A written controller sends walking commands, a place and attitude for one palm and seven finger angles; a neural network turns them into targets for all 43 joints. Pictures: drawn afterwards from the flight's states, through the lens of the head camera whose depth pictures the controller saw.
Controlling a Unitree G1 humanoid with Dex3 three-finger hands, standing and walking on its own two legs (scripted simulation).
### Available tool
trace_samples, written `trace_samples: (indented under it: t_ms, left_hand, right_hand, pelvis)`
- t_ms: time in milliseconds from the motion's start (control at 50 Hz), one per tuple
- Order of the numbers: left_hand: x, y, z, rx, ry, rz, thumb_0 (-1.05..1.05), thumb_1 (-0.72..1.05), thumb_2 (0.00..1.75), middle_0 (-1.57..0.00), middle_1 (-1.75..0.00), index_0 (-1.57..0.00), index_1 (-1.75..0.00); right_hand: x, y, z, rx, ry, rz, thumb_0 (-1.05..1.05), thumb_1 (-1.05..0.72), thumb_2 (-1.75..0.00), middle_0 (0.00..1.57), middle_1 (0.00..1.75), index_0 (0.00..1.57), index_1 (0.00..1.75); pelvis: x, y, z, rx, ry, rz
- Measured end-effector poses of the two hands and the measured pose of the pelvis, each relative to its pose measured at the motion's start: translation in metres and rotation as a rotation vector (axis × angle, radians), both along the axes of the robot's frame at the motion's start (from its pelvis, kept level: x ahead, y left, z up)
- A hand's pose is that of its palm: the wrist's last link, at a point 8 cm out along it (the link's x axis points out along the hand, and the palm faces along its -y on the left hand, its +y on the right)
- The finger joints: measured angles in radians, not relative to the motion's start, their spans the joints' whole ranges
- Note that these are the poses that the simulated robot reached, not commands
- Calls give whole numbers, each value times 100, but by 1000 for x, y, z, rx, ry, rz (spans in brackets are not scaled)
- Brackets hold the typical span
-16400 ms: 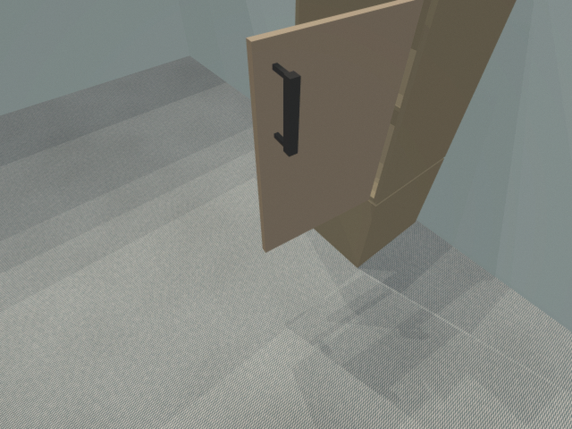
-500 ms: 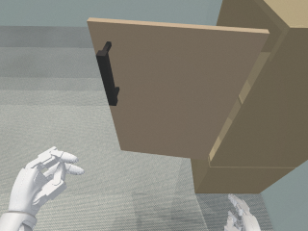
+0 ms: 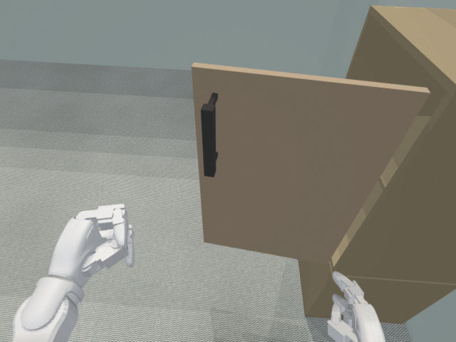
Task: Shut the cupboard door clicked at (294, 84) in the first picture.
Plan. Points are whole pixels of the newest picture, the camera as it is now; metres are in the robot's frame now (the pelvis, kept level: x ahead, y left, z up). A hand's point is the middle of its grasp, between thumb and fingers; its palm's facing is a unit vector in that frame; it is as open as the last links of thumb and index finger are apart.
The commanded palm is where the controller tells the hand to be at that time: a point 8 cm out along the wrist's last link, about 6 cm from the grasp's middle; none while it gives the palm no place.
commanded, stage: raise the hand and make a fist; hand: left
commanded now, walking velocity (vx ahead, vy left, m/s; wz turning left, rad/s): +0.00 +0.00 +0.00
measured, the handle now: (211, 136) +0.46 +0.09 +0.14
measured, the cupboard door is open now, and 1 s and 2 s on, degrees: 83 83 83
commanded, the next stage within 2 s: bring the fist close to the handle in 0.56 s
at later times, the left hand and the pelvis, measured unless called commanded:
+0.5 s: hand (123, 232) +0.23 +0.18 +0.14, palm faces +0.00 -1.00 -0.08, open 3.1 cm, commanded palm +0.20 +0.22 +0.15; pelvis +0.00 -0.02 +0.01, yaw +0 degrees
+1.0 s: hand (165, 208) +0.28 +0.13 +0.14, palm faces -0.05 -1.00 -0.07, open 3.1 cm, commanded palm +0.25 +0.18 +0.15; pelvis +0.00 -0.06 +0.01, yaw +0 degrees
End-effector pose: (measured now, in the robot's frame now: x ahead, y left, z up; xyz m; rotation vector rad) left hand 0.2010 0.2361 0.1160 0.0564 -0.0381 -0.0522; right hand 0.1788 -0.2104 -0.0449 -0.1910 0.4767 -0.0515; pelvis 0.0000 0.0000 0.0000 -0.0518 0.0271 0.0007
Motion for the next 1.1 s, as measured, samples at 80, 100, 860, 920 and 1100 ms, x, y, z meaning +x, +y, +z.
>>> trace_samples:
  t_ms: [80,100,860,920,1100]
  left_hand:
    - [3,4,7,34,21,-8,2,90,90,-127,-148,-127,-147]
    - [4,6,12,38,4,0,2,90,90,-128,-148,-128,-147]
    - [28,-30,35,27,-55,68,2,90,90,-130,-150,-130,-150]
    - [40,-33,37,25,-55,62,2,90,90,-130,-150,-130,-150]
    - [72,-62,21,-1,18,-21,2,90,90,-130,-150,-130,-150]
  right_hand:
    - [-4,3,1,-7,25,6,1,-90,-90,21,30,20,30]
    - [-5,3,0,-9,31,7,1,-90,-90,21,30,20,30]
    - [-10,-60,-7,-8,69,-30,1,-90,-90,21,30,20,30]
    - [-10,-68,-10,-5,73,-40,1,-90,-90,21,30,20,30]
    - [-13,-88,-13,-10,94,-93,1,-90,-90,21,30,20,30]
  pelvis:
    - [0,1,4,5,-18,-1]
    - [0,1,5,6,-22,-1]
    - [-1,-50,10,37,-46,6]
    - [-1,-54,10,38,-41,6]
    - [4,-60,9,47,-15,-13]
